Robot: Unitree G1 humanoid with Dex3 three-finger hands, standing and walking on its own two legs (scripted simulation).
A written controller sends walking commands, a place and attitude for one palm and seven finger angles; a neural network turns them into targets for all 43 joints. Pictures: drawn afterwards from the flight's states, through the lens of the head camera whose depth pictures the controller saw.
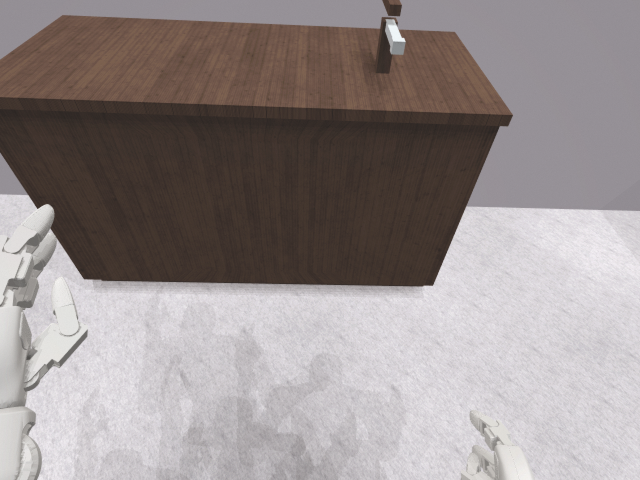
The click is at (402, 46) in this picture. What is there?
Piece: tap's lever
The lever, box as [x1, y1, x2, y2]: [390, 37, 405, 54]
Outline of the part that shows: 392,37 390,52 394,54 402,54 405,42 404,39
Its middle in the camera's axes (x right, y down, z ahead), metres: +0.17 -0.44 +0.88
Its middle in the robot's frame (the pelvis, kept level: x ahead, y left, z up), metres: +0.97 -0.11 +0.15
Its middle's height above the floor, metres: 0.92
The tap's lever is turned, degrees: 0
